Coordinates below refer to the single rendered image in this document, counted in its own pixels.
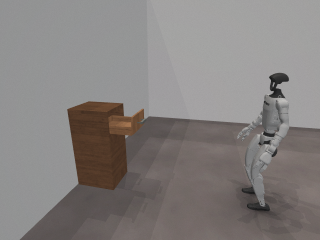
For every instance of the left robot hand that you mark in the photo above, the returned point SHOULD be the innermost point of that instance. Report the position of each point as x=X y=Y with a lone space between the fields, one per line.
x=263 y=158

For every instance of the robot torso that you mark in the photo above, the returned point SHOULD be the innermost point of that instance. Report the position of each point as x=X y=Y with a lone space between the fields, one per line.
x=270 y=119

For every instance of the left robot upper arm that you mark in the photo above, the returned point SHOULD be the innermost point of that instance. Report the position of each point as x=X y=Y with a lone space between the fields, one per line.
x=282 y=106

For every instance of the robot left forearm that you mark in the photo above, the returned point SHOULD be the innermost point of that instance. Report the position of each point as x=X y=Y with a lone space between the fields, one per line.
x=274 y=143

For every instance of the left robot foot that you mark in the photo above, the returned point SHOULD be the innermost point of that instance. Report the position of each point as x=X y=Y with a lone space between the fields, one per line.
x=258 y=207

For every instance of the cabinet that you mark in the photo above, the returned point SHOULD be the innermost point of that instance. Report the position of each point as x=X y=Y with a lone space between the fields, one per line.
x=100 y=157

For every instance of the right robot hand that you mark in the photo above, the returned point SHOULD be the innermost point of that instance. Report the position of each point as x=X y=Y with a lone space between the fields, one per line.
x=245 y=130

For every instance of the drawer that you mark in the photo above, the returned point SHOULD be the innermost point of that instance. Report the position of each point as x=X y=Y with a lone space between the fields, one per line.
x=125 y=125

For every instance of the robot right forearm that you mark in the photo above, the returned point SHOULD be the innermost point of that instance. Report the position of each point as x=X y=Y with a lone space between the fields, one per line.
x=256 y=122

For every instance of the handle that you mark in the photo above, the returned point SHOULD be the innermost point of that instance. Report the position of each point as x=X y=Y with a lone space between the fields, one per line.
x=143 y=120

